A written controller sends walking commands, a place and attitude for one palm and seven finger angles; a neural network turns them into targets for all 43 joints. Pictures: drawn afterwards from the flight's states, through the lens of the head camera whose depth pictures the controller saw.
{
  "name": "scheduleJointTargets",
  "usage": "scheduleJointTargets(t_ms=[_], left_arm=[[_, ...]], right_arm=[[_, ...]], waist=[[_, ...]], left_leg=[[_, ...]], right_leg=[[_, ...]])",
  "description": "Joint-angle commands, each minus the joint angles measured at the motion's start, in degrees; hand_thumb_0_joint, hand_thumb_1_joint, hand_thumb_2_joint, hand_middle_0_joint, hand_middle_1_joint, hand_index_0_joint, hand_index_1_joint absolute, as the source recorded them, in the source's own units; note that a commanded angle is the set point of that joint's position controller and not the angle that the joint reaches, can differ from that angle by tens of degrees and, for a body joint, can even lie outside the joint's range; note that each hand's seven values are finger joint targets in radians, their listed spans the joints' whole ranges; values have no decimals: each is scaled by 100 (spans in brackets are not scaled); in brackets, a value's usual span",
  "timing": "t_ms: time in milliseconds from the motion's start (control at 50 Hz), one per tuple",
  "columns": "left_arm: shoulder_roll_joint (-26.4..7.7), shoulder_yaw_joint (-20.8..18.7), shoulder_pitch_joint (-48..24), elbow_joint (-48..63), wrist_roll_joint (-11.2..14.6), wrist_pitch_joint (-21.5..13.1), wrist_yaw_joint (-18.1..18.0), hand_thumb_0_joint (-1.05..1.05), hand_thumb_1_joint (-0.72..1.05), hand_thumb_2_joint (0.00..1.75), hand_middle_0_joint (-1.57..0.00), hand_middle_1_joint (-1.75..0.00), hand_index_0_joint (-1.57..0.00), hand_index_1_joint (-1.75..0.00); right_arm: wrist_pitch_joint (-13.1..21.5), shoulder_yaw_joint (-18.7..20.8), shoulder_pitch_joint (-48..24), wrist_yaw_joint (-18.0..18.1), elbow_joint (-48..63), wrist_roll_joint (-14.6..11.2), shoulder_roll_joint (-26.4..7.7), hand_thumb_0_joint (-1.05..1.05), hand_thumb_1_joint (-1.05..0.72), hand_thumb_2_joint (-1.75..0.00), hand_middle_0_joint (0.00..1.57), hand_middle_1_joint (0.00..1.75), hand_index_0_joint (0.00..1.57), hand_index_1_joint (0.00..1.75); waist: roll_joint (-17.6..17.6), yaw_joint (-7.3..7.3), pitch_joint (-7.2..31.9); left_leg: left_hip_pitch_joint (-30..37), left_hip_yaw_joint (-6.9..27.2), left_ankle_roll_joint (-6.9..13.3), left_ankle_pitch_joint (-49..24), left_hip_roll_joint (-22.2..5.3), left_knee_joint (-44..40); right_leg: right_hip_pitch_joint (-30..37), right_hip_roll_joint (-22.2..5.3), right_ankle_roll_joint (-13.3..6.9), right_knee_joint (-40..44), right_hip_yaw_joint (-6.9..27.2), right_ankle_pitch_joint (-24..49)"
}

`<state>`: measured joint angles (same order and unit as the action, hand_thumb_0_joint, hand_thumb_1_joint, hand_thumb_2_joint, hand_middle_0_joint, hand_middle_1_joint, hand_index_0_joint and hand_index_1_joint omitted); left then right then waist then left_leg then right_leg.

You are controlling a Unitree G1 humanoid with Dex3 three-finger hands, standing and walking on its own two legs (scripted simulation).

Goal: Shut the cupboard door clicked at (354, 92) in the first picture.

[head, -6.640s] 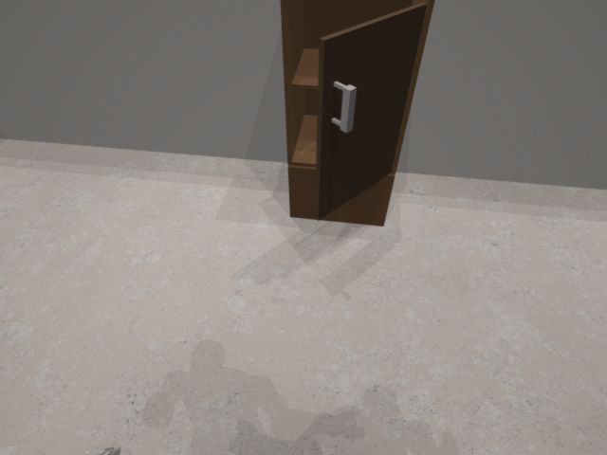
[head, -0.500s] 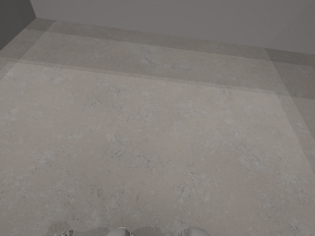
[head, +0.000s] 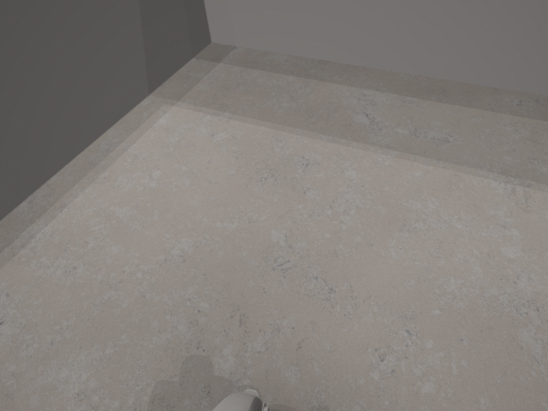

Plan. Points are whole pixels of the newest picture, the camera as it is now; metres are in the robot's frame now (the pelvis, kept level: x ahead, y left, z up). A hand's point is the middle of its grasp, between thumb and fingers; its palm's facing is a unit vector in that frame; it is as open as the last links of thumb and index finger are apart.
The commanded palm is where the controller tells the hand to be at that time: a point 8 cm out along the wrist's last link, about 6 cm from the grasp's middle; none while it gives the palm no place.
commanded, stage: walk to a spot facing it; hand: left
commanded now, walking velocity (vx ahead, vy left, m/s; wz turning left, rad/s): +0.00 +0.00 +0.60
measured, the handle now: out of the picture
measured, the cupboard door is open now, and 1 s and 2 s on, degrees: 50 50 50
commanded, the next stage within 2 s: none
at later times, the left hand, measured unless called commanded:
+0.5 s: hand out of the picture -0.01 +0.28 -0.17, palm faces +0.34 -0.90 -0.26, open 7.4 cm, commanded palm none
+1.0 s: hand out of the picture -0.03 +0.22 -0.14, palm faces +0.60 -0.75 -0.27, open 7.4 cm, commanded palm none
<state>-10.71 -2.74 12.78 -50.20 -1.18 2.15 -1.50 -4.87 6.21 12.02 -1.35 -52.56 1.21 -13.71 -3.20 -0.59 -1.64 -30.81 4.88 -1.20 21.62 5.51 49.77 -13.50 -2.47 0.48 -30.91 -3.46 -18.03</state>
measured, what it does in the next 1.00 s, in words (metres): steps on the spot, turning left: left foot, then right foot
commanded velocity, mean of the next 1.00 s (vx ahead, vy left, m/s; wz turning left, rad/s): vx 0.05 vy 0.00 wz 0.60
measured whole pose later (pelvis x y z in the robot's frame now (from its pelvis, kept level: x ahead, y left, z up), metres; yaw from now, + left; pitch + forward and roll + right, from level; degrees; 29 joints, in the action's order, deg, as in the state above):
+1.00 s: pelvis +0.01 +0.01 +0.01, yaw +39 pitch -1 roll +1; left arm -10.0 -1.4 12.7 -50.3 -1.3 -0.2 -0.9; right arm -4.9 6.0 13.5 -2.6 -54.8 1.5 -16.0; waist -2.8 -1.7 -2.8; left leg -28.7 0.7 -4.0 19.1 -1.9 67.2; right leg -9.8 -5.6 0.0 -27.2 -10.6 -16.5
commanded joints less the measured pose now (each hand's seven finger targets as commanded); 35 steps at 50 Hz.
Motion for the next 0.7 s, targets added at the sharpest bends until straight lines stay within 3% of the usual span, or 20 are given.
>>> scheduleJointTargets(t_ms=[0, 40, 120, 180, 220, 260, 280, 300, 320, 340, 380, 400, 440, 540, 600, 660, 680], left_arm=[[-954, -192, -553, 563, -7, -274, -59, 0, 90, 90, -20, -30, -20, -30], [-950, -189, -154, 421, -17, -299, -70, 0, 90, 90, -20, -30, -20, -30], [-1225, -239, 380, 224, -49, -251, -43, 0, 90, 90, -20, -30, -20, -30], [-1417, -314, 443, 165, -72, -210, -31, 0, 90, 90, -20, -30, -20, -30], [-1493, -356, 410, 140, -66, -181, -18, 0, 90, 90, -20, -30, -20, -30], [-1460, -371, 328, 143, 6, -146, 13, 0, 90, 90, -20, -30, -20, -30], [-1279, -360, 323, 248, 51, -129, 42, 0, 90, 90, -20, -30, -20, -30], [-848, -230, 100, 543, 70, -137, 92, 0, 90, 90, -20, -30, -20, -30], [-901, -199, -371, 614, 8, -50, 12, 0, 90, 90, -20, -30, -20, -30], [-856, -218, -586, 629, 45, -52, 0, 0, 90, 90, -20, -30, -20, -30], [-865, -260, -578, 454, 37, -81, 70, 0, 90, 90, -20, -30, -20, -30], [-853, -262, -394, 372, 35, -74, 86, 0, 90, 90, -20, -30, -20, -30], [-862, -255, -283, 321, 38, -65, 99, 0, 90, 90, -20, -30, -20, -30], [-857, -231, -593, 484, 41, -52, 68, 0, 90, 90, -20, -30, -20, -30], [-802, -207, -680, 591, 65, -66, 43, 0, 90, 90, -20, -30, -20, -30], [-798, -194, -458, 602, 93, -108, 23, 0, 90, 90, -20, -30, -20, -30], [-811, -200, -250, 573, 100, -132, 15, 0, 90, 90, -20, -30, -20, -30]], right_arm=[[170, 90, -13, -67, 419, 22, -513, 0, -90, -90, 20, 30, 20, 30], [174, 48, -209, -74, 438, -12, -447, 0, -90, -90, 20, 30, 20, 30], [154, -44, -742, -67, 549, -16, -376, 0, -90, -90, 20, 30, 20, 30], [216, -113, -884, -67, 600, -48, -347, 0, -90, -90, 20, 30, 20, 30], [268, -122, -731, -48, 580, -59, -387, 0, -90, -90, 20, 30, 20, 30], [330, -71, -297, -31, 503, -37, -617, 0, -90, -90, 20, 30, 20, 30], [399, 58, 142, -10, 419, -4, -1103, 0, -90, -90, 20, 30, 20, 30], [417, 225, 593, 25, 361, -13, -1756, 0, -90, -90, 20, 30, 20, 30], [402, 219, 954, 81, 126, -54, -1730, 0, -90, -90, 20, 30, 20, 30], [406, 190, 756, 157, 188, -40, -1601, 0, -90, -90, 20, 30, 20, 30], [427, 54, 80, 200, 361, 8, -1185, 0, -90, -90, 20, 30, 20, 30], [444, 15, -136, 201, 417, 10, -1125, 0, -90, -90, 20, 30, 20, 30], [460, -1, -180, 201, 446, -6, -1112, 0, -90, -90, 20, 30, 20, 30], [419, 45, 15, 175, 411, 6, -1142, 0, -90, -90, 20, 30, 20, 30], [381, 85, -22, 161, 448, 29, -1177, 0, -90, -90, 20, 30, 20, 30], [345, 105, -180, 148, 499, 38, -1174, 0, -90, -90, 20, 30, 20, 30], [336, 117, -261, 145, 524, 22, -1169, 0, -90, -90, 20, 30, 20, 30]], waist=[[1196, -249, -305], [1198, -59, -172], [1411, 260, -74], [1674, 372, 99], [1731, 334, 315], [1397, 75, 543], [296, -180, 964], [-1475, -424, 1040], [-1215, -614, 1180], [-1057, -530, 965], [-683, -250, 440], [-630, -106, 438], [-582, -58, 576], [-423, -170, 494], [-460, -159, 457], [-519, -51, 441], [-506, 64, 514]], left_leg=[[-497, -308, -241, -218, -581, 1936], [-474, -465, -323, -145, -651, 1656], [-155, -798, -377, 238, -703, 674], [335, -1043, -299, 401, -689, -344], [770, -1210, -222, 220, -602, -1072], [1767, -1177, -111, -867, -585, -2395], [3058, -270, 224, -2380, -1309, -2723], [3860, 1679, 1069, -5089, -2871, -2619], [3484, 1611, 1367, -4869, -2953, -2616], [3241, 1549, 1385, -4404, -2740, -2589], [2538, 976, 1083, -4002, -2125, -2709], [2494, 790, 1006, -3999, -1974, -2719], [2572, 700, 997, -3983, -1849, -2737], [2563, 1221, 1117, -3476, -1822, -2838], [2291, 1503, 1136, -3271, -1776, -2775], [1845, 1734, 1056, -3318, -1621, -2602], [1695, 1751, 982, -3225, -1543, -2453]], right_leg=[[-66, -1440, -537, 1447, 613, 1153], [388, -1511, -563, 1231, 380, 2049], [788, -1674, -650, 986, 120, 2729], [963, -1813, -669, 686, -34, 3156], [1079, -1820, -562, 334, -209, 3431], [734, -1657, -177, -513, -587, 3166], [-325, -1350, 162, -1652, -791, 2090], [-2070, -592, 559, -2883, -725, -1850], [-2060, -579, 478, -3444, -8, -2130], [-2232, -571, 459, -3673, 189, -1783], [-2064, -546, 479, -3667, 300, -985], [-1937, -497, 502, -3559, 265, -796], [-1755, -405, 528, -3228, 268, -649], [-1674, -208, 543, -2582, 339, -645], [-1320, -85, 502, -1995, 356, -702], [-562, 130, 417, -1067, 265, -561], [-207, 173, 396, -585, 246, -208]])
